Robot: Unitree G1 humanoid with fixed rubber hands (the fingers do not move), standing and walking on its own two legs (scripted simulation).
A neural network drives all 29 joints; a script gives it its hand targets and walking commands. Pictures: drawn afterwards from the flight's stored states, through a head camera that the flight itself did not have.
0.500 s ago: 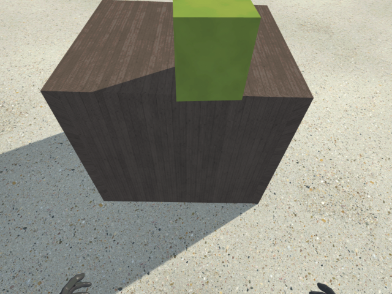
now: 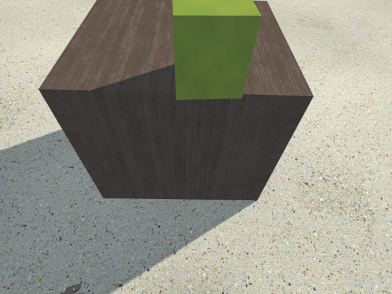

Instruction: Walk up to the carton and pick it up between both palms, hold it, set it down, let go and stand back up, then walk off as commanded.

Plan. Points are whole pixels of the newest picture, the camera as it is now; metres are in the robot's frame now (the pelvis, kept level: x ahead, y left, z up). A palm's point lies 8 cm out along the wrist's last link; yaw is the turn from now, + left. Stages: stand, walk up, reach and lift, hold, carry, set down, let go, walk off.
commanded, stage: stand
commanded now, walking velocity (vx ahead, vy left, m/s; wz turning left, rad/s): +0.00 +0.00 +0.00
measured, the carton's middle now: (208, 45) +0.76 -0.01 +0.11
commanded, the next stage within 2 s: none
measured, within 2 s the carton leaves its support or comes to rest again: neither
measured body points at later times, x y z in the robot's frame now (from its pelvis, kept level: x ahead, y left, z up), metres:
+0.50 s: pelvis +0.02 +0.00 +0.00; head +0.03 +0.01 +0.45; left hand +0.12 +0.29 -0.14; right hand +0.11 -0.30 -0.13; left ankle +0.01 +0.11 -0.75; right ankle +0.01 -0.11 -0.75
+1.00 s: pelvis +0.03 +0.00 +0.00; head +0.04 +0.01 +0.45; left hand +0.13 +0.29 -0.14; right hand +0.12 -0.30 -0.13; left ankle +0.01 +0.11 -0.75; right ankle +0.01 -0.12 -0.75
